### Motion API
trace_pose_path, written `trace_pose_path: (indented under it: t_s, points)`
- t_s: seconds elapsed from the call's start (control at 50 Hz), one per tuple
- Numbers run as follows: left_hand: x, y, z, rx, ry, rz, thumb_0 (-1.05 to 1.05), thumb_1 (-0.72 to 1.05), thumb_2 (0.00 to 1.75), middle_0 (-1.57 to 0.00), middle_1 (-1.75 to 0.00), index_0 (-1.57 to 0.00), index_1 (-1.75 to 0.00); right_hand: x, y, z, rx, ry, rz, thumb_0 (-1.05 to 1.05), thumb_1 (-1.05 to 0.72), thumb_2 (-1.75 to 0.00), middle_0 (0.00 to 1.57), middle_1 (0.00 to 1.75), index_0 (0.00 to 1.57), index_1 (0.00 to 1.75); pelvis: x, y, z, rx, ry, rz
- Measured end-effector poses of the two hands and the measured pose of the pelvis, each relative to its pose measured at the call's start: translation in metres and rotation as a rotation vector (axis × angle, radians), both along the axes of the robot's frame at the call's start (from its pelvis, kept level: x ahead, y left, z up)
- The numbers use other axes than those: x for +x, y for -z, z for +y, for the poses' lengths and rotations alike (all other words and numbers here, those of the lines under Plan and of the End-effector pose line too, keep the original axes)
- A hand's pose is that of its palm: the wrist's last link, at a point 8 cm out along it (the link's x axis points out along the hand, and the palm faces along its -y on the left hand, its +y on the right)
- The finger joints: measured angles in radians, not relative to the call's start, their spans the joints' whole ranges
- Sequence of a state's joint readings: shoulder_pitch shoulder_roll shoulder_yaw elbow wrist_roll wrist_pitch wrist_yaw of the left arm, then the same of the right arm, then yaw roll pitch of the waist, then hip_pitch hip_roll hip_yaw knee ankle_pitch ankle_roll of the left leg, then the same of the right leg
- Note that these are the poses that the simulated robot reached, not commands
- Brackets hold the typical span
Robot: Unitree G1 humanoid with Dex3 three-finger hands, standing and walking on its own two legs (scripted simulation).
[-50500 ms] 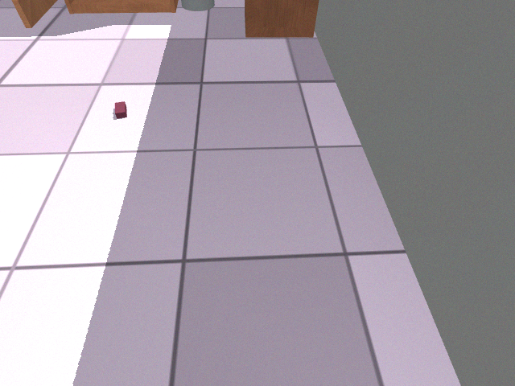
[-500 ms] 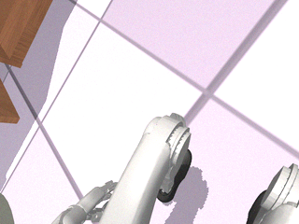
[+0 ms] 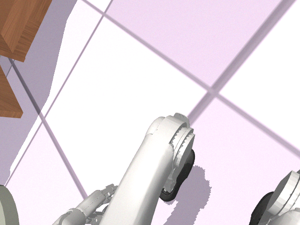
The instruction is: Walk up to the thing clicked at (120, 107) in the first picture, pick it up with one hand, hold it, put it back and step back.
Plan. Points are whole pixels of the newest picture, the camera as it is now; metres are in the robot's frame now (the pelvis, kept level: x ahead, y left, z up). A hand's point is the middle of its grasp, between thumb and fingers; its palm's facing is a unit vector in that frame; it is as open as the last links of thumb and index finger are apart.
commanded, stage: close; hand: right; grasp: from above
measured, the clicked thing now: out of the picture +0.47 -0.36 -0.29
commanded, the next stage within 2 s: settle in 1.48 s
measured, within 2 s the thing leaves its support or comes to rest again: leaves its support in 1.88 s
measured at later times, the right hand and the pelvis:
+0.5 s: hand out of the picture +0.45 -0.35 -0.25, palm faces -0.43 +0.13 -0.89, open 12.9 cm; pelvis -0.01 +0.00 +0.00, yaw +0 degrees
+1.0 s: hand out of the picture +0.45 -0.35 -0.25, palm faces -0.43 +0.16 -0.89, open 10.4 cm; pelvis +0.00 +0.00 +0.00, yaw +0 degrees
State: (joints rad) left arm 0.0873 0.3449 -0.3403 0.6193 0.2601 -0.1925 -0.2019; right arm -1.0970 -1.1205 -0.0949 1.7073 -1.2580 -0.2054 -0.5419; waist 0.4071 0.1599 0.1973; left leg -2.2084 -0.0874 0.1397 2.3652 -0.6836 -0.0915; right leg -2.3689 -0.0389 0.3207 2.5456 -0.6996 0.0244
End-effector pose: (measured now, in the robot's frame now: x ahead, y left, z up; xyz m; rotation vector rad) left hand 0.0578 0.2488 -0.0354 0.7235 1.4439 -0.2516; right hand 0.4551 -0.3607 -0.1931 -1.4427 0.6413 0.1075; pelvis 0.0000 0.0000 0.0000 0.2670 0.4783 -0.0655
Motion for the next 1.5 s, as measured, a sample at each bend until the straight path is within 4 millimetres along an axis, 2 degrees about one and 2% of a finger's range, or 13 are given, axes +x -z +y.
trace_pose_path:
  t_s: [0.14, 0.32, 0.54, 0.7, 0.92, 1.18, 1.5]
  points:
    - [0.003, 0.001, -0.003, -0.001, 0.014, 0.011, 0.00, 0.90, 0.91, -0.20, -0.30, -0.21, -0.30, -0.004, 0.004, 0.005, 0.029, -0.041, 0.015, 0.00, 0.49, -1.03, 0.12, 1.01, 0.10, 1.03, 0.000, -0.002, 0.000, 0.001, 0.002, -0.004]
    - [0.010, -0.001, -0.001, 0.012, 0.038, -0.016, 0.00, 0.90, 0.90, -0.20, -0.30, -0.21, -0.30, 0.000, -0.002, 0.010, 0.021, -0.076, -0.039, 0.00, 0.40, -0.98, 0.17, 0.98, 0.17, 0.99, -0.002, -0.001, 0.001, 0.003, 0.001, -0.015]
    - [0.005, -0.002, 0.001, 0.010, 0.029, -0.029, 0.00, 0.90, 0.90, -0.20, -0.30, -0.21, -0.30, -0.003, 0.000, 0.005, -0.004, -0.026, -0.011, 0.00, 0.30, -0.88, 0.23, 0.94, 0.24, 0.93, -0.005, -0.001, 0.000, 0.000, -0.001, -0.013]
    - [-0.001, -0.003, 0.000, 0.007, 0.006, 0.018, 0.00, 0.89, 0.90, -0.20, -0.30, -0.21, -0.30, 0.003, -0.002, 0.000, 0.007, -0.015, -0.017, 0.00, 0.22, -0.81, 0.28, 0.90, 0.30, 0.88, 0.000, -0.003, 0.001, 0.000, -0.001, 0.005]
    - [0.003, 0.001, -0.001, 0.011, 0.015, 0.015, 0.00, 0.89, 0.90, -0.20, -0.30, -0.21, -0.30, 0.001, 0.002, 0.002, 0.021, -0.046, 0.004, 0.00, 0.08, -0.76, 0.36, 0.87, 0.39, 0.84, -0.001, -0.002, 0.000, 0.003, -0.002, -0.004]
    - [0.012, 0.001, 0.001, 0.015, 0.039, -0.025, 0.00, 0.89, 0.90, -0.20, -0.30, -0.21, -0.30, 0.000, -0.002, 0.001, 0.002, -0.045, -0.017, 0.00, -0.12, -0.64, 0.48, 0.84, 0.54, 0.77, -0.003, 0.000, 0.000, 0.002, -0.001, -0.011]
    - [-0.001, 0.001, 0.001, 0.015, 0.015, 0.007, 0.00, 0.90, 0.90, -0.20, -0.30, -0.21, -0.30, 0.002, -0.005, -0.001, 0.008, -0.034, -0.017, 0.00, -0.16, -0.48, 0.59, 0.72, 0.65, 0.63, -0.003, 0.001, 0.000, 0.001, -0.003, -0.012]
